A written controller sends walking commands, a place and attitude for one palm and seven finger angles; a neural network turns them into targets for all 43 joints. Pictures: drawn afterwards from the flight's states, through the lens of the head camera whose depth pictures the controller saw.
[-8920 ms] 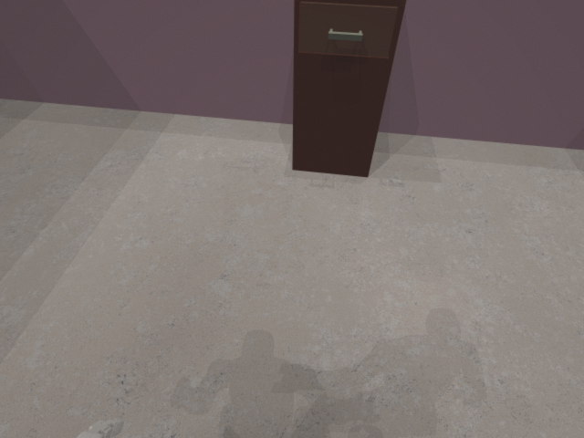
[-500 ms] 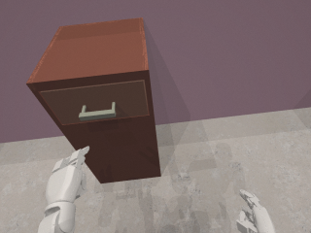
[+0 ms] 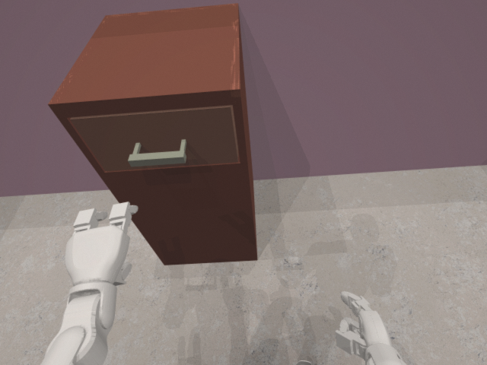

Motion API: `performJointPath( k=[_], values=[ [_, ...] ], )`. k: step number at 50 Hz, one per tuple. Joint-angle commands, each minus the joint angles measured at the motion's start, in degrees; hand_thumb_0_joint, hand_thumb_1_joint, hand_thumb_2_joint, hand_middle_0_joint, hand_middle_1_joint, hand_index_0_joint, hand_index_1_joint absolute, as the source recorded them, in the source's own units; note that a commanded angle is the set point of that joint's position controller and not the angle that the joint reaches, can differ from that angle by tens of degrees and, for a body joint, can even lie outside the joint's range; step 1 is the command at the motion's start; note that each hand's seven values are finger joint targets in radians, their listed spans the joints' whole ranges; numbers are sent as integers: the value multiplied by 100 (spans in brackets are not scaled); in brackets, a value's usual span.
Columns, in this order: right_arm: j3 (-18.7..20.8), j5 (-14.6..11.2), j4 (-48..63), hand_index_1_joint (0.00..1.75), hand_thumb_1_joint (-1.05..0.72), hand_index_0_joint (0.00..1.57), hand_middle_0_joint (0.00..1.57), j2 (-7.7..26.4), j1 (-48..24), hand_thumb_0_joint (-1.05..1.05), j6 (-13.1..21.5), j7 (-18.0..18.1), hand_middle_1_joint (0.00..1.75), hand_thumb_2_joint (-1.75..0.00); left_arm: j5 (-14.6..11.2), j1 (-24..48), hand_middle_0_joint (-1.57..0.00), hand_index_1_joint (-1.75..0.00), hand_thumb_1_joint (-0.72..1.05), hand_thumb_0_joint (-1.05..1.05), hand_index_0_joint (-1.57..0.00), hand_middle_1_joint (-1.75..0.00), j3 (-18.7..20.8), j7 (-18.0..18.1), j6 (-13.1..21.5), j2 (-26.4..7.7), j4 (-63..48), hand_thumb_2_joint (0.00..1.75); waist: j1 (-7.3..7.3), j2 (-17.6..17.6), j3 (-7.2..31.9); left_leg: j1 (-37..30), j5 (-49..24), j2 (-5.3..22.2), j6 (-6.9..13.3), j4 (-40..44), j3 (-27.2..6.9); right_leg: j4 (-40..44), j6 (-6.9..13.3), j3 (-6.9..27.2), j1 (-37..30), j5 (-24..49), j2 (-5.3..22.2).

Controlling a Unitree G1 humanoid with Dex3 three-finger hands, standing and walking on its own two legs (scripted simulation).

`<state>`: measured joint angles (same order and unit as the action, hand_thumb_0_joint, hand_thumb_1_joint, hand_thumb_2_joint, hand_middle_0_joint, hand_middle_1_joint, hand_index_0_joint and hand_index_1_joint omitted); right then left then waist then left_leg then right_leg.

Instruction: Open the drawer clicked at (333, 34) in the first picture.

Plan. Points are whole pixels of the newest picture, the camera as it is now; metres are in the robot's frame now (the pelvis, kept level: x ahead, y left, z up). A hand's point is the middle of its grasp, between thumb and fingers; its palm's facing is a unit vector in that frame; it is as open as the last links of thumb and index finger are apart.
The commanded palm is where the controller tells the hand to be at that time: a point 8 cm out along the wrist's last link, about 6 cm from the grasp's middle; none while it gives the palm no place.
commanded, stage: raise the hand with hooked fingers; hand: left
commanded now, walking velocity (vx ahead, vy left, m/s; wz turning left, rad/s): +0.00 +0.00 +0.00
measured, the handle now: (159, 152) +0.55 +0.27 -0.02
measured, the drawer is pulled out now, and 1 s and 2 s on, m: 0.00 0.00 0.00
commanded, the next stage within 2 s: move the hooked fingers above the handle in 1.12 s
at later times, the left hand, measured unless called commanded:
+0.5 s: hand (91, 224) +0.30 +0.28 +0.08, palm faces +0.13 -0.06 -0.99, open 13.4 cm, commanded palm +0.27 +0.28 +0.13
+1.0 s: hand (90, 203) +0.34 +0.30 +0.09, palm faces +0.01 -0.09 -1.00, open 13.8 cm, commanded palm +0.31 +0.30 +0.15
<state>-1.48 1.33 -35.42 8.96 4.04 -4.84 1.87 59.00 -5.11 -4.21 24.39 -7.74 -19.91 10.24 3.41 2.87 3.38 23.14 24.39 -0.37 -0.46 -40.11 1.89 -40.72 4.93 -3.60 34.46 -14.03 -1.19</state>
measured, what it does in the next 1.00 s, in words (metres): shifts its weight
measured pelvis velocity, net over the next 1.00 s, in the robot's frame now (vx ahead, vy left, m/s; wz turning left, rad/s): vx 0.03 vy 0.06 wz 0.01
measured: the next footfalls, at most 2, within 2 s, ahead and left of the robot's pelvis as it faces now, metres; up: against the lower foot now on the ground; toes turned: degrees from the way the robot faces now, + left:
none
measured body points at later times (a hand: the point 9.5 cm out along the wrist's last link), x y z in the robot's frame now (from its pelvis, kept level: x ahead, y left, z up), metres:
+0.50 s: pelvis +0.01 +0.04 +0.02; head +0.02 +0.01 +0.47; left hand +0.29 +0.28 +0.13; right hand +0.23 -0.19 -0.08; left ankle -0.05 +0.13 -0.71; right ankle +0.07 -0.06 -0.71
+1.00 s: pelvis +0.03 +0.06 +0.03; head +0.06 +0.04 +0.47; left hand +0.33 +0.30 +0.14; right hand +0.21 -0.17 -0.09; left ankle -0.05 +0.13 -0.71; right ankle +0.07 -0.06 -0.71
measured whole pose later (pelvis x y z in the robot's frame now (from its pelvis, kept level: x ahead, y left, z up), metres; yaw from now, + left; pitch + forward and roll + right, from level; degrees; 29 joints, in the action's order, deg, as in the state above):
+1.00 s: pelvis +0.03 +0.06 +0.03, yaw +1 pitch +3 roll -1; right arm 0.5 0.6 -36.6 14.6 9.3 -5.2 0.6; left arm 56.1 5.1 -5.6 4.9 -5.0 -24.6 4.1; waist 4.7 3.8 0.4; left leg 8.8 19.7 -3.0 3.4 -25.1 1.5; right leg -26.0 0.4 -2.9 19.5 -9.9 0.7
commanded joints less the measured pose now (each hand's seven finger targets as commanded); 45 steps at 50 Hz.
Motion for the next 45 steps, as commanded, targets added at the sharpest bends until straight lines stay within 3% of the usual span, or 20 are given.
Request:
performJointPath(
  k=[1, 4, 7, 9, 12, 15, 17, 21, 25, 28, 33, 36, 38, 41, 45],
  values=[
    [294, -100, 1127, 30, -90, 20, 20, 968, -706, 0, 309, 125, 30, -90, -267, -378, -27, -90, -3, 0, -27, -90, 494, -492, -199, -835, -1081, 50, 205, -874, 1325, 854, -1059, -283, 231, 917, -128, 1077, -281, 1326, -2962, -10, 310],
    [308, -87, 1158, 30, -90, 20, 20, 998, -658, 0, 360, 71, 30, -90, -264, -704, -27, -94, -10, 0, -27, -94, 743, -613, 24, -919, -1584, 47, 304, -990, 1273, 761, -1267, -243, 237, 1113, -162, 1024, -246, 1164, -3125, 321, 274],
    [391, -43, 1131, 30, -90, 20, 20, 1031, -534, 0, 389, 26, 30, -90, -76, -431, -28, -99, -17, 0, -28, -99, 883, -392, 251, -1020, -2029, 44, 295, -632, 1159, 618, -1303, -264, 243, 1205, -189, 1051, -203, 1145, -2942, 329, 253],
    [455, -11, 1089, 30, -90, 20, 20, 1062, -506, 0, 397, 14, 30, -90, 58, 133, -28, -102, -22, 0, -28, -102, 1017, -126, 333, -1180, -2237, 42, 213, -450, 1135, 481, -1274, -273, 253, 1219, -225, 1056, -167, 1134, -2781, 231, 215],
    [526, 4, 972, 30, -90, 20, 20, 1087, -425, 0, 432, 4, 30, -90, 180, 780, -29, -107, -29, 0, -29, -107, 870, 182, 381, -1124, -2194, 39, 112, 149, 1329, 92, -1392, -302, 240, 1212, -213, 988, -129, 934, -2563, 333, 188],
    [562, -24, 843, 30, -90, 20, 20, 1118, -435, 0, 471, 42, 30, -90, 98, 1368, -29, -111, -36, 0, -29, -111, 687, 222, 268, -1089, -1934, 36, -24, 6, 1252, -78, -1364, -288, 238, 1236, -235, 1034, -169, 738, -2381, 284, 176],
    [556, -67, 790, 30, -90, 20, 20, 1143, -459, 0, 488, 71, 30, -90, -35, 1556, -29, -114, -41, 0, -29, -114, 488, 68, 160, -984, -1732, 34, -52, -125, 1185, -203, -1392, -270, 230, 1327, -232, 1114, -199, 632, -2394, 327, 173],
    [493, -135, 781, 30, -90, 20, 20, 1146, -548, 0, 452, 108, 30, -90, -154, 1830, -30, -120, -50, 0, -30, -120, 164, -455, -132, -868, -1521, 30, 38, -305, 1041, -427, -1639, -210, 172, 1570, -284, 1178, -194, 433, -2524, 478, 145],
    [369, -145, 821, 30, -90, 20, 20, 1144, -592, 0, 334, 113, 30, -90, -94, 2078, -30, -120, -50, 0, -30, -120, 193, -972, -366, -1052, -1309, 30, 134, -423, 748, -487, -1935, -161, 125, 1764, -293, 1256, -162, 366, -2744, 761, 124],
    [295, -119, 839, 30, -90, 20, 20, 1121, -578, 0, 235, 113, 30, -90, -12, 2412, -30, -120, -50, 0, -30, -120, 381, -1216, -407, -1325, -1347, 30, 188, -388, 924, -566, -2209, -164, 109, 1823, -286, 1270, -147, 394, -3073, 1134, 111],
    [257, -100, 815, 30, -90, 20, 20, 1075, -487, 0, 166, 74, 30, -90, -31, 3036, -30, -120, -50, 0, -30, -120, 422, -1441, -258, -1431, -1580, 30, 163, -16, 1143, -895, -2852, -143, -11, 1848, -349, 1301, -105, 339, -3221, 1571, 80],
    [252, -105, 783, 30, -90, 20, 20, 1080, -422, 0, 173, 65, 30, -90, -118, 3259, -30, -120, -50, 0, -30, -120, 362, -1573, -185, -1433, -1508, 30, 104, -10, 1157, -989, -3036, -129, -29, 1844, -369, 1354, -107, 300, -3206, 1683, 79],
    [278, -115, 758, 30, -90, 20, 20, 1098, -331, 0, 170, 32, 30, -90, -178, 2918, -30, -120, -50, 0, -30, -120, 263, -1701, -150, -1257, -1257, 30, 93, -223, 998, -960, -3131, -113, -30, 1825, -339, 1383, -117, 257, -3127, 1752, 67],
    [316, -129, 807, 30, -90, 20, 20, 1153, -252, 0, 171, -29, 30, -90, -257, 2636, -30, -120, -50, 0, -30, -120, 312, -1850, -25, -1296, -1384, 30, 136, -281, 1160, -975, -3406, -90, -40, 1784, -350, 1339, -117, 256, -3212, 1918, 66],
    [347, -89, 831, 30, -90, 20, 20, 1180, -190, 0, 205, -96, 30, -90, -265, 2651, -30, -120, -50, 0, -30, -120, 495, -1811, 228, -1459, -1836, 30, 185, -74, 1347, -1022, -3714, -69, -85, 1745, -431, 1284, -99, 278, -3268, 2062, 81]
  ],
)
